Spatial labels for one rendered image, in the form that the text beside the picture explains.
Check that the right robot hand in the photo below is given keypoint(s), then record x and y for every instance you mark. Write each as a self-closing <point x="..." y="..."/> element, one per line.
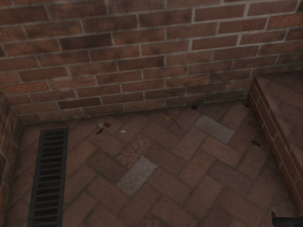
<point x="287" y="222"/>

